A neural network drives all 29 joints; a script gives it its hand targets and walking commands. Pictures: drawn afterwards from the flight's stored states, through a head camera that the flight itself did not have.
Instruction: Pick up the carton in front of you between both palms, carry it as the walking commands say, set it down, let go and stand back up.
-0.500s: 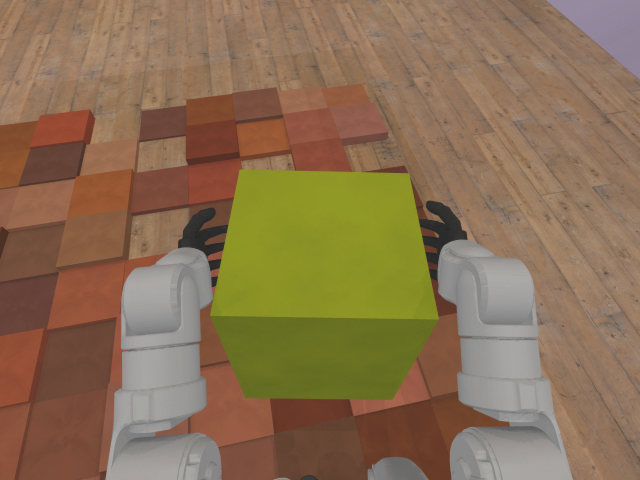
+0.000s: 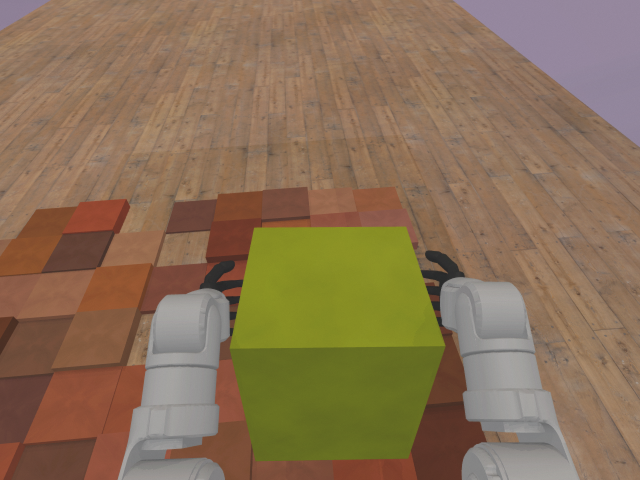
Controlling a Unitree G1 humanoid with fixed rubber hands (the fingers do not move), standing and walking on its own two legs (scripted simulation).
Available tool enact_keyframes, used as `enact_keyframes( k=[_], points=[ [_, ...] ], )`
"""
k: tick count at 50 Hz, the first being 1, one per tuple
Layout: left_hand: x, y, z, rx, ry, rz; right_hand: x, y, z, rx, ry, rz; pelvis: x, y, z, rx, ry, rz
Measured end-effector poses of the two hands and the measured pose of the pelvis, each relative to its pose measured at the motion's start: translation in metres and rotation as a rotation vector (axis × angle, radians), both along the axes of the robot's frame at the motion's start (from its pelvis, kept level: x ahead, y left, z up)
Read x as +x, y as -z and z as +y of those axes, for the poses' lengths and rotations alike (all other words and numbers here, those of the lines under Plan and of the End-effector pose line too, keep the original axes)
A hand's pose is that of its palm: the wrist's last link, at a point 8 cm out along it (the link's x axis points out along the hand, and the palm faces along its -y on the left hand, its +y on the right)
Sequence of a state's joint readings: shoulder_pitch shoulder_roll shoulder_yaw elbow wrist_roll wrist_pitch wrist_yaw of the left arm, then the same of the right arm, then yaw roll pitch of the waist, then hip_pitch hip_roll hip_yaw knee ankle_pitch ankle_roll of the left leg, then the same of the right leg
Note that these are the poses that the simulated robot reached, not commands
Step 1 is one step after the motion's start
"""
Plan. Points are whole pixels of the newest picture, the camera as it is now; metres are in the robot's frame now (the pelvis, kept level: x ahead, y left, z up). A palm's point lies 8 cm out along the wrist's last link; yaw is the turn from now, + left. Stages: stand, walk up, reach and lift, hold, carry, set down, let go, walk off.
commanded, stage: carry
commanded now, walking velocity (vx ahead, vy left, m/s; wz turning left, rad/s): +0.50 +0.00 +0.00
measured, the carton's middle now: (331, 343) +0.32 +0.00 +0.01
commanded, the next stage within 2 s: none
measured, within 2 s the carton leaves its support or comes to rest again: neither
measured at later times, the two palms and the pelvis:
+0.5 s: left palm (223, 199) +0.58 +0.18 +0.06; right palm (394, 195) +0.56 -0.12 +0.07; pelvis +0.31 +0.04 -0.03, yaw -4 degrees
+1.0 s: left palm (256, 67) +0.99 +0.15 +0.13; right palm (382, 63) +0.99 -0.15 +0.13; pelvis +0.61 +0.01 -0.04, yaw -1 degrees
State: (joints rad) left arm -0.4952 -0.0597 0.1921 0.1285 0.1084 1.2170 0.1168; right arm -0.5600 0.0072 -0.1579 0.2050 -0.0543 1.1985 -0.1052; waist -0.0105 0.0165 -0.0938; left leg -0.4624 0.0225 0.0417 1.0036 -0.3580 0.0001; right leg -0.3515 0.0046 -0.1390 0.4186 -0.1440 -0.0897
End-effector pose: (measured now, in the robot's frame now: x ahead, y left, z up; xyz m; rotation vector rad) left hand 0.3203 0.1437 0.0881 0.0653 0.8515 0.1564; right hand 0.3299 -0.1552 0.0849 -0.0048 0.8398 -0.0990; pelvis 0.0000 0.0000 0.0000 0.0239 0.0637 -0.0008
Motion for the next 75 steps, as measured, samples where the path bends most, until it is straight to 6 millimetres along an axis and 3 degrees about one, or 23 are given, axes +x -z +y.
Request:
enact_keyframes(
  k=[7, 12, 17, 22, 27, 31, 34, 38, 43, 47, 51, 57, 64, 70, 75],
  points=[
    [0.042, -0.004, 0.008, -0.05, -0.096, -0.069, 0.05, -0.001, 0.008, 0.057, 0.019, -0.062, 0.067, -0.009, -0.007, 0.003, 0.0, 0.015],
    [0.086, -0.011, 0.014, -0.088, -0.107, -0.154, 0.09, -0.009, 0.013, 0.073, 0.06, -0.144, 0.131, -0.007, -0.002, -0.005, -0.003, 0.017],
    [0.148, 0.0, 0.023, -0.087, -0.064, -0.163, 0.145, -0.005, 0.022, 0.025, 0.055, -0.159, 0.206, 0.007, 0.012, -0.017, 0.008, 0.006],
    [0.224, 0.023, 0.036, -0.102, -0.013, -0.18, 0.209, 0.01, 0.035, -0.012, 0.085, -0.178, 0.28, 0.035, 0.032, -0.02, 0.053, -0.013],
    [0.28, 0.03, 0.035, -0.11, 0.036, -0.098, 0.247, 0.018, 0.035, -0.022, 0.14, -0.1, 0.329, 0.025, 0.046, -0.03, 0.069, -0.007],
    [0.326, 0.024, 0.033, -0.115, 0.055, -0.103, 0.287, 0.012, 0.034, -0.014, 0.17, -0.106, 0.37, 0.018, 0.051, -0.04, 0.061, -0.008],
    [0.368, 0.015, 0.033, -0.107, 0.064, -0.137, 0.33, 0.002, 0.033, -0.018, 0.163, -0.139, 0.402, 0.016, 0.05, -0.045, 0.051, -0.008],
    [0.436, -0.002, 0.03, -0.088, 0.07, -0.189, 0.402, -0.017, 0.03, -0.046, 0.125, -0.188, 0.449, 0.017, 0.044, -0.05, 0.039, -0.012],
    [0.537, -0.026, 0.02, -0.054, 0.079, -0.24, 0.51, -0.04, 0.019, -0.068, 0.072, -0.238, 0.515, 0.029, 0.031, -0.047, 0.028, -0.006],
    [0.619, -0.04, 0.011, -0.013, 0.055, -0.252, 0.603, -0.046, 0.01, -0.059, 0.029, -0.251, 0.576, 0.045, 0.015, -0.049, 0.018, -0.008],
    [0.679, -0.046, 0.012, 0.005, 0.008, -0.185, 0.677, -0.046, 0.011, -0.014, -0.001, -0.185, 0.615, 0.036, 0.005, -0.047, 0.021, 0.008],
    [0.745, -0.049, 0.021, -0.03, -0.073, -0.119, 0.759, -0.053, 0.02, 0.034, -0.004, -0.114, 0.673, 0.012, -0.006, -0.001, 0.005, 0.042],
    [0.82, -0.058, 0.028, -0.065, -0.118, -0.185, 0.835, -0.06, 0.028, 0.074, 0.027, -0.174, 0.758, 0.0, 0.002, -0.001, 0.006, 0.05],
    [0.902, -0.053, 0.038, -0.079, -0.059, -0.226, 0.907, -0.058, 0.039, 0.049, 0.042, -0.219, 0.848, 0.016, 0.021, -0.046, 0.021, 0.029],
    [0.981, -0.026, 0.048, -0.09, 0.018, -0.218, 0.969, -0.041, 0.048, -0.032, 0.062, -0.218, 0.924, 0.05, 0.041, -0.053, 0.038, -0.006]
  ],
)
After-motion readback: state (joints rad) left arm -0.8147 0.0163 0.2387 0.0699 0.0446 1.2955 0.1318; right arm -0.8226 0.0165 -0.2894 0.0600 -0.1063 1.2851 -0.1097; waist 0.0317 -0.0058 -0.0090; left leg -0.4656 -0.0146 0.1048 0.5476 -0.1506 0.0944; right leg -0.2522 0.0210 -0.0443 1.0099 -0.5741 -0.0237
